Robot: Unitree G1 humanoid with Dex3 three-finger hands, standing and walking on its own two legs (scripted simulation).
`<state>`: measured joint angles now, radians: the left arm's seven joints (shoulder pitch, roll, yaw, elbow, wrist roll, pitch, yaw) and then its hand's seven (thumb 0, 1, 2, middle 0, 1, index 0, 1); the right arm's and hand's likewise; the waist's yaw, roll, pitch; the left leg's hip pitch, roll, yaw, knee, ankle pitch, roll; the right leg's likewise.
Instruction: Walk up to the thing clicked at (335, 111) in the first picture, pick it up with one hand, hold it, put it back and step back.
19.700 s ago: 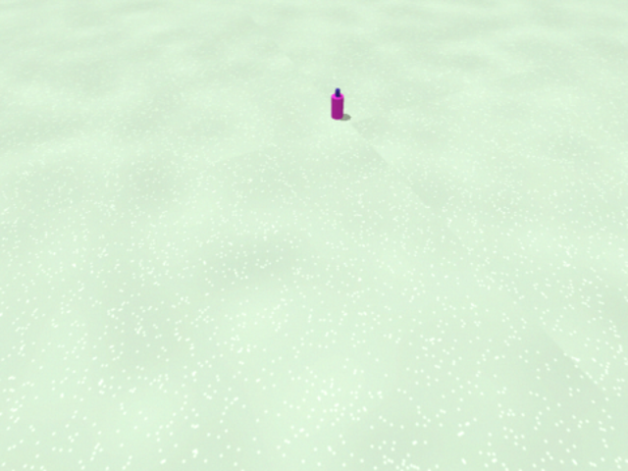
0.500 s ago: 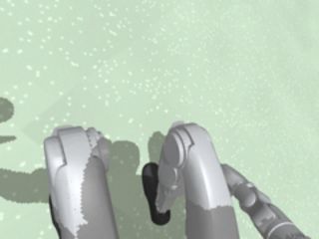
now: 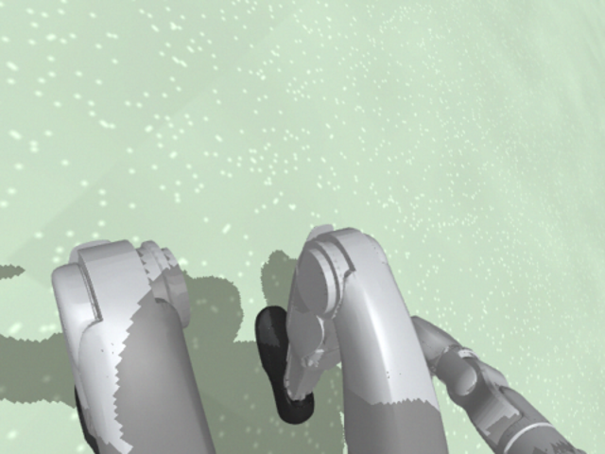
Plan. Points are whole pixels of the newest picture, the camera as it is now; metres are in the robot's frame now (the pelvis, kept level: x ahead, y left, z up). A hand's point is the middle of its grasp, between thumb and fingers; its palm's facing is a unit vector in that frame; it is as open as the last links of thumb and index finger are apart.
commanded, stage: close in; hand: left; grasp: from the side
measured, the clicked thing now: out of the picture +0.38 +0.39 -0.19
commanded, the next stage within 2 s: rest palm in 0.22 s
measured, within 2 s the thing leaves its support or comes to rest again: leaves its support in 1.18 s
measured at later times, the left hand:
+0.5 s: hand out of the picture +0.37 +0.39 -0.18, palm faces +0.64 -0.77 +0.02, open 17.2 cm
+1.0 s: hand out of the picture +0.37 +0.40 -0.18, palm faces +0.66 -0.75 +0.01, open 14.0 cm
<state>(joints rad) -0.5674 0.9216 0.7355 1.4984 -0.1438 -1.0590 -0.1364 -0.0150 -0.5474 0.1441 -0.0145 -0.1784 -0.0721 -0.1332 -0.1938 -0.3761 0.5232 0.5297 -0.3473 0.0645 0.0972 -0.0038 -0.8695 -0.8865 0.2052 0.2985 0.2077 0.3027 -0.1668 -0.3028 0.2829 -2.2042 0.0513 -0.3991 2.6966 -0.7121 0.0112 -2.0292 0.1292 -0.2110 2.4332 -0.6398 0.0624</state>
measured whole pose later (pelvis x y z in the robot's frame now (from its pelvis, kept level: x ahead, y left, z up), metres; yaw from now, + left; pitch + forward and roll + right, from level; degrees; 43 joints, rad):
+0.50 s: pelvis +0.00 +0.00 +0.00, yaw +0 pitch +9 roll -18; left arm -0.57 0.89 0.73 1.45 -0.15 -1.06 -0.07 -0.02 -0.57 0.21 -0.04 -0.19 -0.08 -0.16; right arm -0.20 -0.37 0.52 0.54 -0.35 0.08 0.11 0.00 -0.87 -0.89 0.20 0.30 0.21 0.30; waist -0.16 -0.30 0.30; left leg -2.20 0.05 -0.41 2.71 -0.72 0.00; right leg -2.03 0.12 -0.22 2.44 -0.64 0.07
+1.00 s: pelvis +0.00 +0.00 +0.00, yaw -1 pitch +10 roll -18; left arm -0.58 0.93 0.76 1.43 -0.15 -1.06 -0.07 -0.01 -0.31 0.44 -0.32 -0.44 -0.36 -0.42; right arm -0.19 -0.37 0.53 0.54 -0.35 0.09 0.10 0.00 -0.85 -0.89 0.20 0.30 0.21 0.30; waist -0.16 -0.32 0.32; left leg -2.20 0.05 -0.42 2.70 -0.74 0.00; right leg -2.03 0.12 -0.22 2.43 -0.65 0.07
